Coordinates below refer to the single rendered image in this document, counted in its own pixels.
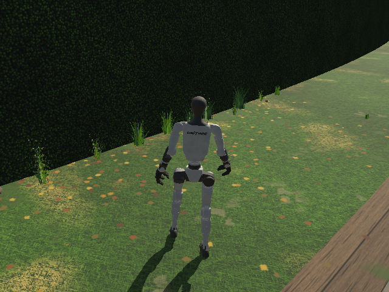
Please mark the left robot hand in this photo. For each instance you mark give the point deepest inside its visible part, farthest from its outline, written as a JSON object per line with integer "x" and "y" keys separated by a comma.
{"x": 159, "y": 176}

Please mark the right robot upper arm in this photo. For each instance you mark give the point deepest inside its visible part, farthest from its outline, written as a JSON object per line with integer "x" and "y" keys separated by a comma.
{"x": 216, "y": 130}

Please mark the robot right thigh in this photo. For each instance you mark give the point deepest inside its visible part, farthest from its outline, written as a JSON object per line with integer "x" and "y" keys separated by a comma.
{"x": 208, "y": 180}

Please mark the left robot upper arm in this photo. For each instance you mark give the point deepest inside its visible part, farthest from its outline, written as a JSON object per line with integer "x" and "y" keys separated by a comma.
{"x": 178, "y": 127}

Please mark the left robot forearm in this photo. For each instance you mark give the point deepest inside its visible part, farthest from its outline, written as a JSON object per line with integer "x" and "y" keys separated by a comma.
{"x": 165, "y": 161}

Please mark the right robot hand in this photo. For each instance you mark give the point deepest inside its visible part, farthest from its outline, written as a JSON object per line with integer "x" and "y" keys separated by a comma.
{"x": 221, "y": 167}

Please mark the robot right shin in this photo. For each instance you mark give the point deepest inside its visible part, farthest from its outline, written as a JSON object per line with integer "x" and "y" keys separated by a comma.
{"x": 206, "y": 225}

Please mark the right robot forearm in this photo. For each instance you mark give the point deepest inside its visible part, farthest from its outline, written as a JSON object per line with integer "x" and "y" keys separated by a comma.
{"x": 225, "y": 159}

